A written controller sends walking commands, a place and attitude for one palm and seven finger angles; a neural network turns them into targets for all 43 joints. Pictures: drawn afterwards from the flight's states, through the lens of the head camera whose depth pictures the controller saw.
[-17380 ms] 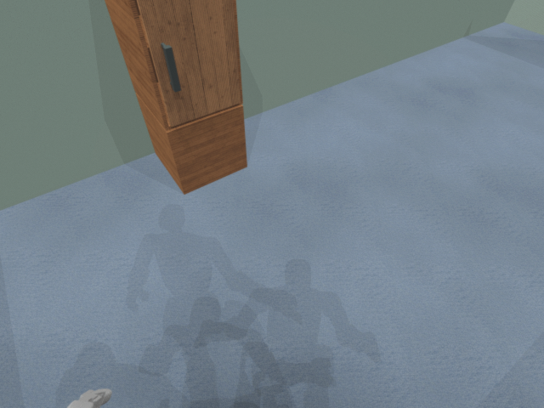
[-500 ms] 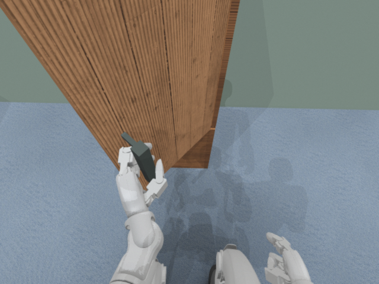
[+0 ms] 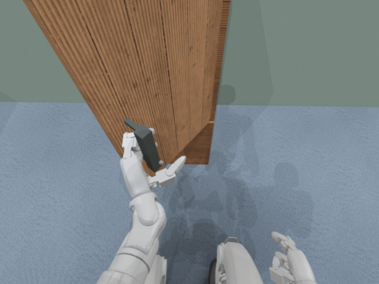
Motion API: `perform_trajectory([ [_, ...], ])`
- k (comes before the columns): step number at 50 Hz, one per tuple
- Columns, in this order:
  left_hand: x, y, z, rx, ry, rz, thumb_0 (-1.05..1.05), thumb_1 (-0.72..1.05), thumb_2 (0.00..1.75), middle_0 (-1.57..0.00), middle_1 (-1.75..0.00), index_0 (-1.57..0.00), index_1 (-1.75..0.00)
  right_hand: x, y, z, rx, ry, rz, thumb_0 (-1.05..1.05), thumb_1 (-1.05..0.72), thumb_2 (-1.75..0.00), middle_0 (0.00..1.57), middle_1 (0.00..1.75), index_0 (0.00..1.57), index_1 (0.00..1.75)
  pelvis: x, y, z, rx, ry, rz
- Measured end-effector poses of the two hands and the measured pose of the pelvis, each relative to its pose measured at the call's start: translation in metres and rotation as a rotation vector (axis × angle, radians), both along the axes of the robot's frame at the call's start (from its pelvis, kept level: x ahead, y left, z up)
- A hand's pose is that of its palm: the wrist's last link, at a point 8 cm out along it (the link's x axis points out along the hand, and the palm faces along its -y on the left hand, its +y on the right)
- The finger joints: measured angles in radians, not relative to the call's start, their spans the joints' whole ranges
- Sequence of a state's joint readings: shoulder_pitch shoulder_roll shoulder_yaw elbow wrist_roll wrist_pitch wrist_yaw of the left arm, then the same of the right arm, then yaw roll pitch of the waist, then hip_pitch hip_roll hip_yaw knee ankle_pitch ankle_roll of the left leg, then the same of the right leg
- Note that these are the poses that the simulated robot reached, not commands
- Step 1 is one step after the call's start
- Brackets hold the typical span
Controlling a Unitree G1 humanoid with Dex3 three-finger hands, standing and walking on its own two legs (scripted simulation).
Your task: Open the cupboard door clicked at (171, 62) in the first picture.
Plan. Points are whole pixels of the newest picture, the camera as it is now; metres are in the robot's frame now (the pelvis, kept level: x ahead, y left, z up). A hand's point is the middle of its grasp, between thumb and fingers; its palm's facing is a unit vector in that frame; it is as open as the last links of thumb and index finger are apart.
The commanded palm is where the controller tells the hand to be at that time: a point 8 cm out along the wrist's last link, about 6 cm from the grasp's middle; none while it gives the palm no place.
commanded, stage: open thumb and fingers to let go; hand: left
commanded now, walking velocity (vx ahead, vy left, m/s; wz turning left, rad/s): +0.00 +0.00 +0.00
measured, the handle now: (143, 146) +0.40 +0.11 +0.02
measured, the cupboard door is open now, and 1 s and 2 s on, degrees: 51 53 53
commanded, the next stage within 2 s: slide the hand sideways off the handle in 0.42 s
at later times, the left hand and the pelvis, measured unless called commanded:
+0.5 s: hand (159, 162) +0.36 +0.07 +0.02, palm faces +0.34 -0.94 -0.02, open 15.0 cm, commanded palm +0.32 +0.12 +0.01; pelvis -0.01 +0.02 +0.00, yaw -1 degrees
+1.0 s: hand (154, 186) +0.31 +0.07 +0.02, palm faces -0.14 -0.99 -0.01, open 16.4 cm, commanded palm +0.28 +0.14 +0.01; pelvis -0.01 +0.04 -0.01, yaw -1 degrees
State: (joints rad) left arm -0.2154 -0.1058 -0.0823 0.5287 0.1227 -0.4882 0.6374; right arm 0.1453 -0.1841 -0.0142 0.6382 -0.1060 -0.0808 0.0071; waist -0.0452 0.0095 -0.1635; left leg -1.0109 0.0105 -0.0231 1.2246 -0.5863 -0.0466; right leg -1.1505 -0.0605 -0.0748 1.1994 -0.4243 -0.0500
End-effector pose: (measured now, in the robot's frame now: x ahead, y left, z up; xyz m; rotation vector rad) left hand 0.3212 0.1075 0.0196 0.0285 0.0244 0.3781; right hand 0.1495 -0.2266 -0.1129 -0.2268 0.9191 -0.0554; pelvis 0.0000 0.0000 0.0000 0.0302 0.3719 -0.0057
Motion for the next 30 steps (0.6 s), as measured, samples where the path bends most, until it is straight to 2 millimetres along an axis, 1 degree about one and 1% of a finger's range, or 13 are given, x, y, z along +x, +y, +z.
perform_trajectory([
  [3, -0.001, 0.001, 0.0, 0.0, -0.008, -0.005, 0.01, -0.12, 0.46, -0.33, -1.22, -0.32, -1.24, -0.008, -0.001, 0.0, -0.008, 0.009, -0.005, 0.01, -0.9, -0.9, 0.2, 0.3, 0.2, 0.3, -0.003, 0.002, -0.001, -0.002, -0.003, -0.002],
  [6, -0.002, 0.002, 0.0, -0.001, -0.015, -0.009, 0.01, -0.27, 0.4, -0.32, -1.2, -0.31, -1.21, -0.015, 0.0, 0.0, -0.015, 0.02, -0.007, 0.01, -0.9, -0.9, 0.2, 0.3, 0.2, 0.3, -0.005, 0.005, -0.001, -0.004, -0.005, -0.004],
  [11, -0.001, 0.002, 0.0, -0.003, -0.02, -0.017, 0.0, -0.41, 0.34, -0.31, -1.09, -0.29, -1.09, -0.024, 0.004, -0.002, -0.02, 0.039, -0.01, 0.01, -0.9, -0.9, 0.2, 0.3, 0.2, 0.3, -0.008, 0.011, -0.001, -0.008, -0.007, -0.006],
  [20, 0.003, 0.002, -0.001, -0.001, -0.025, -0.025, -0.01, -0.49, 0.3, -0.26, -0.73, -0.24, -0.74, -0.029, 0.015, -0.004, -0.016, 0.057, -0.003, 0.01, -0.9, -0.9, 0.2, 0.3, 0.2, 0.3, -0.01, 0.019, -0.002, -0.014, -0.001, -0.008],
  [27, 0.003, 0.006, -0.001, 0.003, -0.027, -0.033, -0.01, -0.5, 0.3, -0.35, -0.6, -0.32, -0.64, -0.025, 0.024, -0.006, -0.013, 0.064, 0.015, 0.01, -0.9, -0.9, 0.2, 0.3, 0.2, 0.3, -0.01, 0.024, -0.002, -0.018, 0.0, -0.005],
  [28, 0.002, 0.007, -0.002, 0.012, -0.029, -0.05, -0.01, -0.5, 0.3, -0.36, -0.58, -0.31, -0.62, -0.025, 0.025, -0.006, -0.014, 0.063, 0.018, 0.01, -0.9, -0.9, 0.2, 0.3, 0.2, 0.3, -0.01, 0.024, -0.002, -0.018, 0.0, -0.004],
  [30, 0.0, 0.012, -0.003, 0.044, -0.045, -0.157, -0.01, -0.5, 0.3, -0.35, -0.54, -0.27, -0.58, -0.024, 0.025, -0.005, -0.015, 0.06, 0.019, 0.01, -0.9, -0.9, 0.2, 0.3, 0.21, 0.3, -0.01, 0.025, -0.003, -0.017, -0.002, 0.004],
])
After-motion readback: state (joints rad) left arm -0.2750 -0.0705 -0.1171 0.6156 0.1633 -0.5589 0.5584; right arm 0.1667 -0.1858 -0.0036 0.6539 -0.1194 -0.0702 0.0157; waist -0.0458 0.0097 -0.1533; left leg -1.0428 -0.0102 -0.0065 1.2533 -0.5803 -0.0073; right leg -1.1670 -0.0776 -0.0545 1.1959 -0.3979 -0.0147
